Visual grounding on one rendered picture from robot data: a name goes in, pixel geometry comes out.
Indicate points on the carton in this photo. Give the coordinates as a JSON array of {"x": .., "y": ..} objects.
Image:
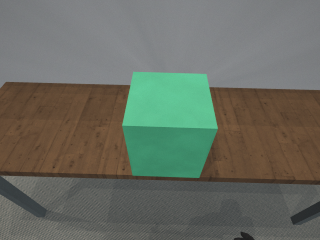
[{"x": 169, "y": 124}]

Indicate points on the table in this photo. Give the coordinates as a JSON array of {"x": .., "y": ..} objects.
[{"x": 71, "y": 130}]

